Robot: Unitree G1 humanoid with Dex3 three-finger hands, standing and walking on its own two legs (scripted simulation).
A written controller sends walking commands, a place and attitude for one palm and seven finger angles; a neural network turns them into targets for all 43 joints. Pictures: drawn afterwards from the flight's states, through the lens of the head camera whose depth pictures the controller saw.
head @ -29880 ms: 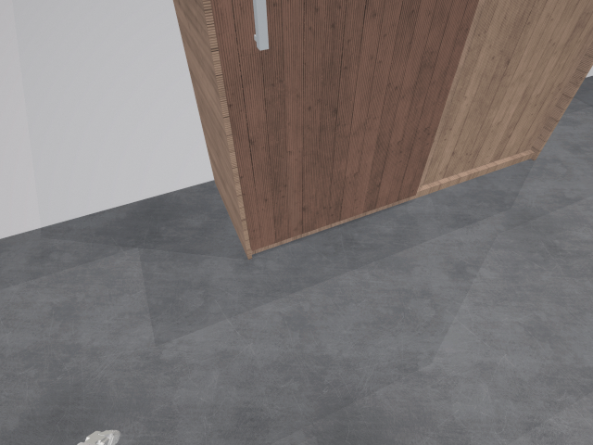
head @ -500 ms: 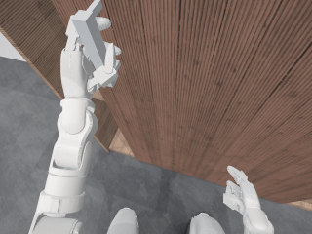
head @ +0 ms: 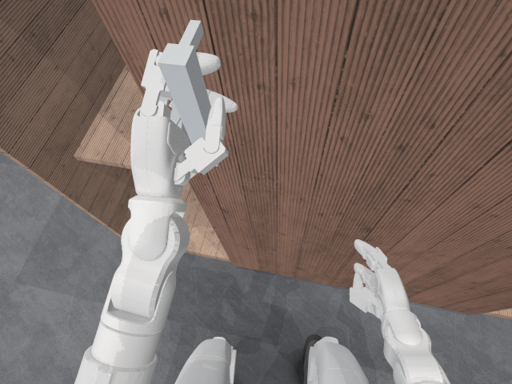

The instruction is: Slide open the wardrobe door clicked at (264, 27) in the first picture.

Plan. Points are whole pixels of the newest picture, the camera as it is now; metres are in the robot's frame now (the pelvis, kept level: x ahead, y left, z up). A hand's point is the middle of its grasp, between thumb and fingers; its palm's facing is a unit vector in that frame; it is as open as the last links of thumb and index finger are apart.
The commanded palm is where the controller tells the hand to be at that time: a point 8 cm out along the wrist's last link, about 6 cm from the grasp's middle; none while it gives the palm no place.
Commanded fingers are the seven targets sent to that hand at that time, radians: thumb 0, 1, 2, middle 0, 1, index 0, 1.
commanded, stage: step sideways, sliding the door along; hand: left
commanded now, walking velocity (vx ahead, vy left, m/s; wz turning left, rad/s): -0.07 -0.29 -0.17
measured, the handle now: (203, 101) +0.39 +0.10 +0.20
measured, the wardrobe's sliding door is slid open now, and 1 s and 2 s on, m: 0.41 0.67 0.67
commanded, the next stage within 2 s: stop walking and hold the door there in 1.00 s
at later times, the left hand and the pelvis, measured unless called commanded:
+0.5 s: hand (424, 179) +0.32 -0.12 +0.19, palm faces -0.13 -0.99 -0.10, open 6.8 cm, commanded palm +0.31 -0.08 +0.19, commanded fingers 0.00 0.90 0.90 -0.45 -1.40 -0.45 -1.40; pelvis -0.07 -0.15 +0.00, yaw -8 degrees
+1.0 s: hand out of the picture +0.32 -0.19 +0.20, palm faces +0.13 -0.99 -0.06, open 6.4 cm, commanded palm +0.28 -0.21 +0.20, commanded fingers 0.00 0.90 0.90 -0.45 -1.40 -0.45 -1.40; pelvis -0.12 -0.32 +0.00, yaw -7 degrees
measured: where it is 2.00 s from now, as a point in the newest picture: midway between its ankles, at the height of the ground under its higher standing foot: outside the picture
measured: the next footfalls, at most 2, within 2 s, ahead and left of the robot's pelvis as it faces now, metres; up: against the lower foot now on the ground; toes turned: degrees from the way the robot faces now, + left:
left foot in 0.06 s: +0.01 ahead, +0.13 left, +0.00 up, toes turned +7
right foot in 0.34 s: +0.01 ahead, -0.27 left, +0.00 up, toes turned -11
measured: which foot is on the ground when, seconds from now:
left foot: up 0.00-0.04, down 0.06-0.34, up 0.36-0.50, down 0.52-0.76, up 0.78-0.92, down 0.94-1.00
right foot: down 0.00-0.06, up 0.08-0.32, down 0.34-0.52, up 0.54-0.74, down 0.76-0.92, up 0.94-1.00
